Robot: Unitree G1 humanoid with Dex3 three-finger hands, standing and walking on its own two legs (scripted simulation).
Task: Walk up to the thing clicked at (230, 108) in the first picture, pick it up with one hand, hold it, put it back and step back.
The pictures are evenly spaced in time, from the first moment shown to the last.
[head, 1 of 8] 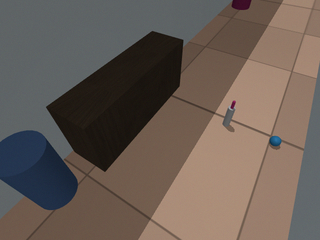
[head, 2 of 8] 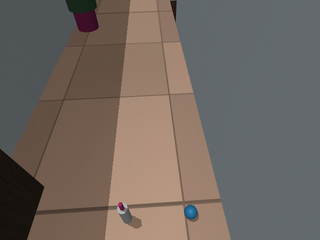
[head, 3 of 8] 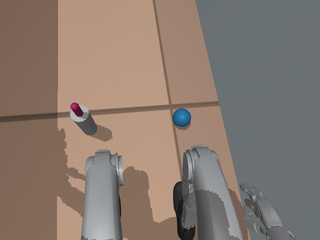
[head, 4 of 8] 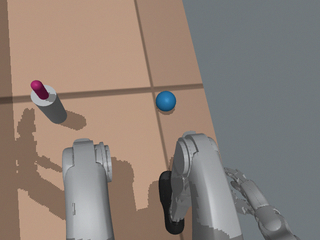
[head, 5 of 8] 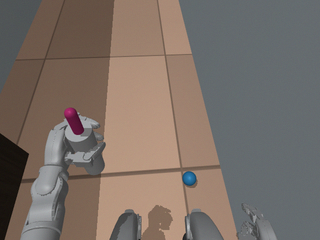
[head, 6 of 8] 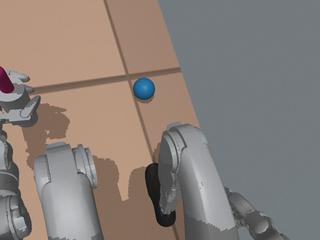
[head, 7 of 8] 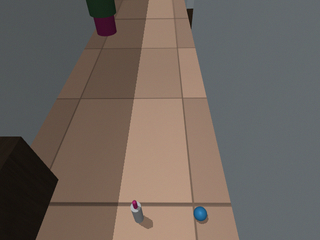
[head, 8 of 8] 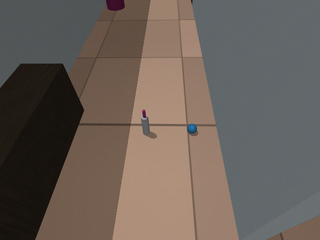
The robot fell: no
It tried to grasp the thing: yes
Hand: left
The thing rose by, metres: 0.65
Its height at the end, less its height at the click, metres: +0.00
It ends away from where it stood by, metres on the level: 0.02
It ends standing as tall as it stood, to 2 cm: yes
